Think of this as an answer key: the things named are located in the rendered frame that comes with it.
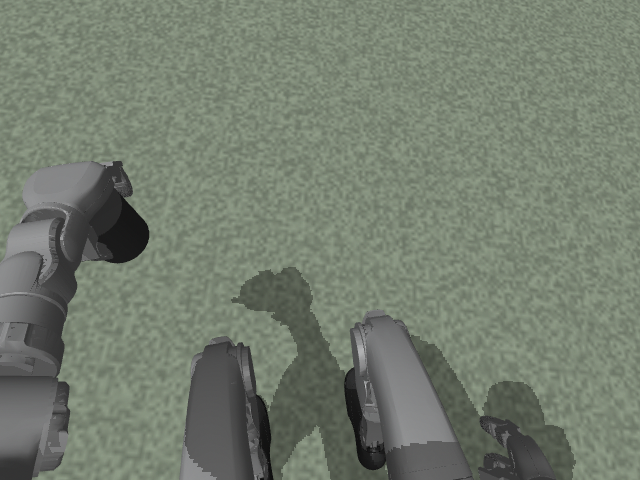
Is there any right robot foot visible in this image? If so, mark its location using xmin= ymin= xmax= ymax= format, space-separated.
xmin=344 ymin=368 xmax=386 ymax=470

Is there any right robot hand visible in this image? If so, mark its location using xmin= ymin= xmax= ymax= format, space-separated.
xmin=478 ymin=416 xmax=556 ymax=480

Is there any left robot hand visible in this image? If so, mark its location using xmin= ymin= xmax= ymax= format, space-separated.
xmin=22 ymin=161 xmax=133 ymax=262

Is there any left robot arm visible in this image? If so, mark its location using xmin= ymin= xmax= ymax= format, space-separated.
xmin=0 ymin=202 xmax=90 ymax=480

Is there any mug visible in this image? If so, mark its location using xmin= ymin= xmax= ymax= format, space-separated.
xmin=88 ymin=188 xmax=149 ymax=263

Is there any left robot foot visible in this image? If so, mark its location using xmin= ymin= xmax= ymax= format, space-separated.
xmin=256 ymin=395 xmax=273 ymax=480

